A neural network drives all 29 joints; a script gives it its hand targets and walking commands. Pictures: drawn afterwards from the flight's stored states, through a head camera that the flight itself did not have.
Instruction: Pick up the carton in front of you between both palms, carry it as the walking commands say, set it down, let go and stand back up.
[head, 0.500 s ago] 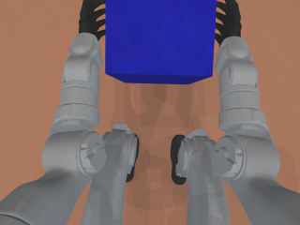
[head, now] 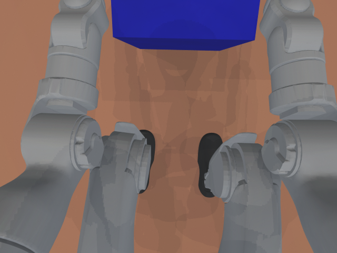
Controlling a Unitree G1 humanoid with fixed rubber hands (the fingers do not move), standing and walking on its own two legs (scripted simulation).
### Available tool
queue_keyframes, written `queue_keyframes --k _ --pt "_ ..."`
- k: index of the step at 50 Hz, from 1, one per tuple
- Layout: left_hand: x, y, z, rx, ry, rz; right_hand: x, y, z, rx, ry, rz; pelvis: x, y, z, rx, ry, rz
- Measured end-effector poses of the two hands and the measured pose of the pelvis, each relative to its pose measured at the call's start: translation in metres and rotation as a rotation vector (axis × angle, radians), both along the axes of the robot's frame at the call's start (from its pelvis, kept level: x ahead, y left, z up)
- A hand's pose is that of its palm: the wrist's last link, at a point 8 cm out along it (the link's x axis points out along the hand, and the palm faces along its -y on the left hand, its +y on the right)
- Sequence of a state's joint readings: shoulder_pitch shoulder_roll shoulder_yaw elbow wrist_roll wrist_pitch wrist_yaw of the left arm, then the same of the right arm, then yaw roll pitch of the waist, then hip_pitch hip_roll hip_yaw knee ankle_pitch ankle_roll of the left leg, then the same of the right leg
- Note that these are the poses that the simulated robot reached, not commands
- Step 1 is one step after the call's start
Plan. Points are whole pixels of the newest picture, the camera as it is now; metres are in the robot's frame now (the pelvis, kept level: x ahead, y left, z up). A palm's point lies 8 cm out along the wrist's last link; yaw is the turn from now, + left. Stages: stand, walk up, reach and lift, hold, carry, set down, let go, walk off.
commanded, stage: set down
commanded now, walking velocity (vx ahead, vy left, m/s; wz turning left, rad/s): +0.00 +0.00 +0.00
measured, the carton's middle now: out of the picture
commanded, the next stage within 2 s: none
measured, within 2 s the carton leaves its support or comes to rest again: rests again in 0.20 s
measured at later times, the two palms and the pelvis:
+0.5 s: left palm out of the picture +0.53 +0.17 -0.17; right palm out of the picture +0.55 -0.14 -0.18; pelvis -0.02 +0.00 -0.02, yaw +0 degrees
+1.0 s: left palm out of the picture +0.54 +0.18 -0.18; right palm out of the picture +0.56 -0.14 -0.19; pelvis -0.01 -0.01 -0.03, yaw +1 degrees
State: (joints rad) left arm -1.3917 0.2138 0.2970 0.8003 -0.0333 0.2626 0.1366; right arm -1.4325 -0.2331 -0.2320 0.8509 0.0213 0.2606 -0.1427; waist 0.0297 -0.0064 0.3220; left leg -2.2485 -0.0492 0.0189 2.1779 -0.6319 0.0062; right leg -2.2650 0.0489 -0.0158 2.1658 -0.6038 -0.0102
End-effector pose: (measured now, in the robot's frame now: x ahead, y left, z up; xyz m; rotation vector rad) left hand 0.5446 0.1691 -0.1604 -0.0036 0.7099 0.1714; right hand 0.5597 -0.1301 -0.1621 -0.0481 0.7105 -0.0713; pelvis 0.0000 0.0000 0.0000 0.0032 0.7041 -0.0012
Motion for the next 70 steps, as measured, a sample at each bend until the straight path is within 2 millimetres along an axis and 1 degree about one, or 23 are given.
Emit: queue_keyframes --k 6,13,16,25,35,48,50,53,55,57,60,62,66,70 --pt "-0.003 0.000 -0.001 -0.004 0.016 -0.009 -0.002 -0.001 -0.001 0.000 0.016 0.001 0.000 0.000 -0.007 0.000 -0.013 0.006" --pt "-0.011 -0.001 -0.012 -0.005 0.034 -0.030 -0.010 -0.003 -0.012 -0.002 0.035 0.009 -0.007 -0.001 -0.013 0.001 -0.046 0.004" --pt "-0.012 0.000 -0.013 -0.012 0.028 -0.034 -0.010 -0.004 -0.013 0.010 0.029 0.014 -0.011 -0.001 -0.016 0.003 -0.074 0.004" --pt "-0.011 0.002 -0.014 -0.033 0.024 -0.055 -0.009 -0.006 -0.014 0.031 0.028 0.039 -0.016 -0.003 -0.022 0.006 -0.134 0.003" --pt "-0.011 0.005 -0.016 -0.059 0.015 -0.090 -0.010 -0.009 -0.018 0.069 0.012 0.055 -0.019 -0.004 -0.025 0.009 -0.169 0.004" --pt "-0.005 0.007 -0.021 -0.067 -0.002 -0.102 -0.003 -0.011 -0.023 0.077 -0.002 0.074 -0.016 -0.005 -0.026 0.012 -0.180 0.004" --pt "-0.006 0.008 -0.024 -0.058 0.001 -0.100 -0.004 -0.012 -0.026 0.068 -0.001 0.077 -0.014 -0.005 -0.026 0.012 -0.177 0.005" --pt "-0.011 0.008 -0.037 -0.020 0.036 -0.097 -0.009 -0.015 -0.038 0.026 0.031 0.079 -0.011 -0.005 -0.025 0.011 -0.169 0.006" --pt "-0.014 0.014 -0.045 0.007 0.049 -0.064 -0.012 -0.023 -0.046 -0.007 0.043 0.050 -0.009 -0.004 -0.024 0.009 -0.160 0.006" --pt "-0.015 0.023 -0.048 0.026 0.051 -0.029 -0.013 -0.033 -0.048 -0.029 0.045 0.018 -0.007 -0.004 -0.024 0.008 -0.155 0.006" --pt "-0.011 0.035 -0.044 0.044 0.032 0.000 -0.008 -0.046 -0.044 -0.044 0.026 -0.010 -0.006 -0.003 -0.025 0.005 -0.153 0.006" --pt "-0.006 0.041 -0.038 0.047 0.015 0.006 -0.002 -0.049 -0.037 -0.044 0.007 -0.016 -0.006 -0.002 -0.026 0.004 -0.152 0.006" --pt "0.001 0.044 -0.021 0.041 -0.020 0.005 0.007 -0.046 -0.019 -0.033 -0.030 -0.015 -0.006 -0.001 -0.025 0.003 -0.137 0.008" --pt "0.005 0.040 0.006 0.032 -0.059 0.000 0.011 -0.039 0.008 -0.026 -0.063 -0.013 -0.007 0.000 -0.017 0.000 -0.117 0.011"
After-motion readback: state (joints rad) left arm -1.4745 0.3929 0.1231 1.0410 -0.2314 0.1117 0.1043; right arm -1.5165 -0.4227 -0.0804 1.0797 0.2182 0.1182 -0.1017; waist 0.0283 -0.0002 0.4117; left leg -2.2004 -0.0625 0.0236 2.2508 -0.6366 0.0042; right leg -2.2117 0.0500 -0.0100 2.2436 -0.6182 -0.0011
